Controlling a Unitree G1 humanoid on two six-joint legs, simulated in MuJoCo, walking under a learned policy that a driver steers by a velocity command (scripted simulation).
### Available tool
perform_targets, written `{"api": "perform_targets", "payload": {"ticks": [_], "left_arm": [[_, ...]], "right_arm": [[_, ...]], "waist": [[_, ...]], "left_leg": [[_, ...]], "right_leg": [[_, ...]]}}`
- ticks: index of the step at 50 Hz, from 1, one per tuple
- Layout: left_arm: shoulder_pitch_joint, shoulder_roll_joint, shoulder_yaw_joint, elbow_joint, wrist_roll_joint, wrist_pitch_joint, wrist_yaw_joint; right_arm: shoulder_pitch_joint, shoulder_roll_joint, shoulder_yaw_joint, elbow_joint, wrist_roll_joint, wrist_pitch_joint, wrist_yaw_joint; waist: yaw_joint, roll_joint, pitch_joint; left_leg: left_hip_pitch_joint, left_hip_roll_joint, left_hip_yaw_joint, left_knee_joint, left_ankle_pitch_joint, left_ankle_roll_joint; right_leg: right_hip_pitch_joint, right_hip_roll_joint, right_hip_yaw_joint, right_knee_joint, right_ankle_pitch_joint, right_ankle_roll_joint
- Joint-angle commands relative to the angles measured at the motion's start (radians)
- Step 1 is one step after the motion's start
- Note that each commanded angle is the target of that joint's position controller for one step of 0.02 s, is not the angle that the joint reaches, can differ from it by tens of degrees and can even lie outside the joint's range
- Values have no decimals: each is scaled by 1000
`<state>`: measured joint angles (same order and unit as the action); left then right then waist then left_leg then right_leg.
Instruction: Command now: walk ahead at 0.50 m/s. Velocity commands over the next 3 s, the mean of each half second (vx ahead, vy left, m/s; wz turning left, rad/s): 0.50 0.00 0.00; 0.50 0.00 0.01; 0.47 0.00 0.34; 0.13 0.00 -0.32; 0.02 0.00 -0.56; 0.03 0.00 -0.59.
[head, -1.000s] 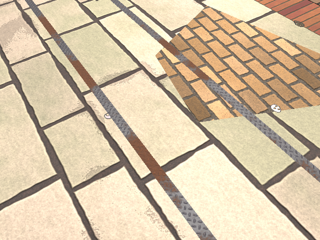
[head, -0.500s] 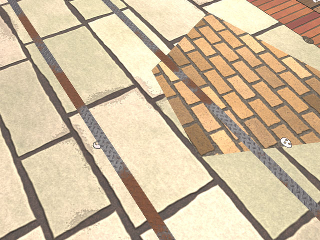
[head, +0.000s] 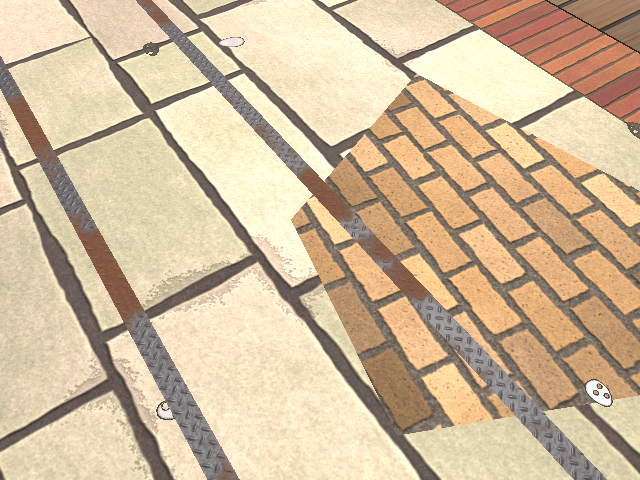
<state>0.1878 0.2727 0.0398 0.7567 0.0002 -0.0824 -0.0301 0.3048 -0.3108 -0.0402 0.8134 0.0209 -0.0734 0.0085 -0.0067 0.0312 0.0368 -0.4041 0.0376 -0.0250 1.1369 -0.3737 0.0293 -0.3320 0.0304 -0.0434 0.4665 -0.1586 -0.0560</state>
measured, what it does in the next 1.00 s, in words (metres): walks ahead: left foot, then right foot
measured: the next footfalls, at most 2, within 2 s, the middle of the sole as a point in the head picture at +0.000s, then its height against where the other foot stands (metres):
left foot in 0.38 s outside the picture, level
right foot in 0.94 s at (381, 377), level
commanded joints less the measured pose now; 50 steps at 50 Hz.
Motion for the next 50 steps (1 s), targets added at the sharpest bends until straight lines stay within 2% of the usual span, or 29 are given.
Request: {"api": "perform_targets", "payload": {"ticks": [1,2,4,9,11,13,16,17,18,19,20,21,22,23,24,25,26,29,32,36,40,42,44,45,46,47,48,49,50], "left_arm": [[34,110,28,-34,6,-17,1],[35,118,31,-24,2,-24,1],[48,140,38,-4,-1,-29,8],[112,169,43,40,-10,-17,23],[158,182,46,65,-16,-10,24],[185,186,48,87,-20,1,26],[187,198,56,107,-24,18,34],[176,205,58,108,-23,23,36],[155,209,58,107,-23,29,38],[157,182,48,103,-15,33,40],[179,124,23,77,14,32,42],[306,17,-6,73,-1,9,32],[232,135,18,84,-23,-10,24],[137,175,31,54,-44,-22,19],[90,161,29,46,-38,-26,24],[69,152,32,43,-21,-23,28],[89,138,33,48,-16,-15,27],[100,93,26,53,-10,13,32],[2,83,23,19,0,17,33],[-128,54,11,-13,-5,2,19],[-238,57,6,-54,-15,-8,-1],[-261,68,8,-71,-16,-13,-12],[-224,91,16,-66,-15,-16,-19],[-159,113,28,-49,-14,-18,-17],[-20,150,50,-4,-11,-17,-11],[159,209,72,39,-2,-15,-1],[250,297,95,58,4,-7,4],[251,203,69,54,-5,-6,5],[176,162,53,46,-6,-8,8]], "right_arm": [[2,-79,-24,-73,-8,-6,-1],[6,-64,-21,-72,-10,3,-3],[-50,-55,-18,-93,-17,11,-8],[-223,-21,-3,-134,-14,-3,4],[-284,-22,-2,-153,-8,-9,13],[-325,-31,-4,-172,-4,-13,23],[-325,-54,-11,-183,-6,-19,36],[-289,-68,-17,-174,-7,-20,37],[-201,-90,-31,-150,-10,-20,34],[-48,-136,-55,-103,-12,-19,25],[125,-211,-75,-74,-19,-12,13],[136,-259,-81,-59,-22,-9,21],[114,-155,-55,-72,-10,-11,23],[46,-124,-44,-80,-11,-13,20],[-17,-114,-40,-89,-17,-14,20],[-57,-90,-34,-92,-24,-17,22],[-76,-74,-29,-93,-34,-21,22],[-69,-82,-33,-70,-23,-36,21],[-31,-108,-40,-41,-21,-32,8],[18,-124,-41,-8,-13,-21,-4],[91,-134,-45,41,-6,-3,-8],[99,-140,-50,57,-3,8,-13],[85,-152,-55,63,-1,18,-18],[66,-160,-57,61,-1,23,-20],[52,-148,-52,58,-4,29,-22],[55,-114,-34,38,-18,29,-25],[178,6,3,24,-21,9,-12],[141,-45,-8,43,-6,-12,-9],[53,-121,-32,14,27,-24,-4]], "waist": [[4,-117,-70],[-7,-111,-61],[-3,-93,-27],[57,-82,12],[82,-81,25],[89,-83,38],[63,-95,28],[39,-106,5],[-15,-107,-48],[-82,-84,-152],[-130,57,-309],[-51,318,-403],[-95,177,-339],[-86,118,-200],[-57,34,-130],[-33,18,-79],[-4,42,-77],[21,41,-57],[1,17,-17],[-44,21,12],[-79,18,41],[-71,26,43],[-38,43,15],[3,57,-27],[74,44,-112],[140,-11,-252],[101,-246,-388],[132,-234,-407],[124,-180,-244]], "left_leg": [[-208,96,-44,-17,93,-16],[-202,100,-37,-44,107,-27],[-242,106,-31,-137,181,-49],[-208,71,7,-464,446,-52],[-201,55,15,-531,474,-47],[-224,49,4,-578,451,-29],[-202,34,3,-622,348,11],[-141,16,20,-630,311,26],[-10,-16,53,-655,305,48],[219,-21,59,-648,323,78],[519,173,-166,-616,353,139],[785,347,-645,-766,94,291],[741,327,-667,-834,-51,259],[617,299,-524,-853,-17,222],[489,263,-423,-874,95,206],[390,230,-347,-900,202,202],[330,206,-296,-925,272,197],[261,186,-199,-985,382,215],[273,174,-133,-1016,436,212],[278,132,-45,-1027,417,173],[389,178,-50,-994,419,172],[462,211,-61,-953,472,162],[507,226,-63,-890,600,144],[508,213,-49,-814,756,131],[470,166,-11,-653,863,106],[296,116,23,-397,702,74],[-143,-64,54,-6,183,-5],[-267,-81,-103,126,-205,6],[-342,-27,-120,168,-148,23]], "right_leg": [[212,-260,317,-284,108,-185],[184,-256,281,-304,149,-193],[166,-248,226,-335,203,-200],[187,-200,113,-352,197,-152],[230,-220,117,-343,169,-151],[301,-254,128,-316,175,-144],[393,-294,142,-247,263,-119],[407,-291,137,-202,364,-108],[397,-264,110,-96,518,-90],[327,-209,70,93,562,-61],[119,-139,22,423,252,-22],[-258,44,72,715,-401,30],[-369,-13,181,813,-424,19],[-419,-61,156,810,-330,5],[-390,-111,127,768,-237,8],[-360,-140,121,712,-178,16],[-299,-163,128,683,-136,21],[-274,-175,112,603,-85,49],[-348,-178,105,446,55,76],[-297,-141,66,197,251,75],[-312,-114,58,83,250,57],[-323,-107,65,48,187,33],[-255,-85,50,27,112,6],[-150,-56,22,15,88,-13],[46,-28,-4,-8,109,-42],[349,-139,113,40,139,-97],[739,-391,572,-14,-59,-258],[738,-426,746,-139,-168,-254],[603,-401,597,-167,-196,-201]]}}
